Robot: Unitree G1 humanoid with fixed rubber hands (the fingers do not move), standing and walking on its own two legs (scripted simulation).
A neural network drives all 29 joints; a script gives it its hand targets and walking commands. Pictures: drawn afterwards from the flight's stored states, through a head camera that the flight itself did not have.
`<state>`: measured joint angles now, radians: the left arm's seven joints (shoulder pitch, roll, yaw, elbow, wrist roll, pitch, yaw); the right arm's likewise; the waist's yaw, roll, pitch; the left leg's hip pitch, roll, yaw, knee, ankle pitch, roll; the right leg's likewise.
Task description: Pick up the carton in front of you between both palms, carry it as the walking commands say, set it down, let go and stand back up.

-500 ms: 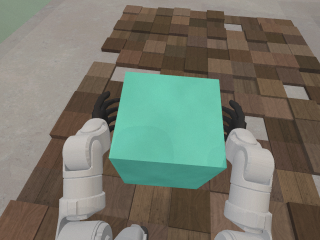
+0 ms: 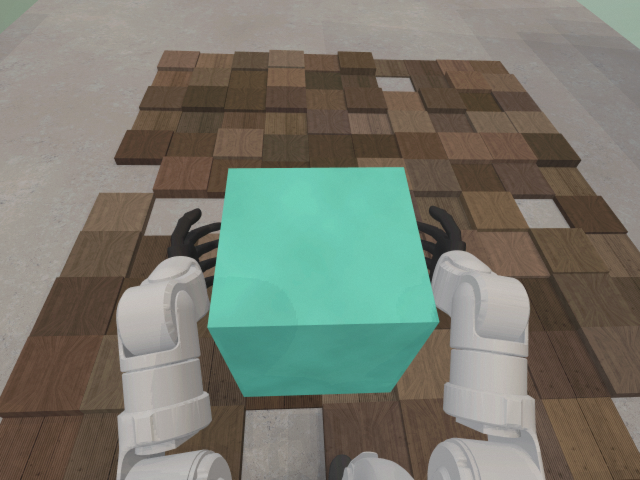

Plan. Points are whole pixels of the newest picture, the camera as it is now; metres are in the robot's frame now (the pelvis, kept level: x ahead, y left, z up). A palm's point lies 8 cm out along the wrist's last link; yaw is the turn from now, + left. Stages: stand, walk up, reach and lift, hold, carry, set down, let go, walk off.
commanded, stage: carry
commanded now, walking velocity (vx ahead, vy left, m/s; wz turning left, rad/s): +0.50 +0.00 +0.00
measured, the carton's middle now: (317, 291) +0.34 -0.01 +0.04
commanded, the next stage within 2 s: none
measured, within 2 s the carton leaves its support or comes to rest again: neither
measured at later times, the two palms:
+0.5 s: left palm (194, 109) +0.65 +0.18 +0.12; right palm (375, 111) +0.65 -0.12 +0.12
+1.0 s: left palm (226, 35) +0.96 +0.16 +0.11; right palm (362, 38) +0.97 -0.15 +0.11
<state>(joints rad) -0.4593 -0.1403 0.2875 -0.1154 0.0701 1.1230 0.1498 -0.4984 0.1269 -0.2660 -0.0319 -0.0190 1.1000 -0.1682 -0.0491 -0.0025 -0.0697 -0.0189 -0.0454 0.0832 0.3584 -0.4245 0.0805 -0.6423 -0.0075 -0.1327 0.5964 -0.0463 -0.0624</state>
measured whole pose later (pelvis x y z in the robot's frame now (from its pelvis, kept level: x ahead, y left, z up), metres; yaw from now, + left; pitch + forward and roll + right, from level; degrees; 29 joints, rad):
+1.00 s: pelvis +0.62 +0.00 -0.02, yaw +1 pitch +5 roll -1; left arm -0.54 -0.13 0.25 -0.13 0.03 1.13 0.18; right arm -0.53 0.07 -0.27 -0.13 0.02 1.14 -0.17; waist 0.03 0.03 -0.05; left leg -0.36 0.01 0.01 1.09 -0.44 0.01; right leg -0.49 0.02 -0.14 0.58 -0.20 -0.11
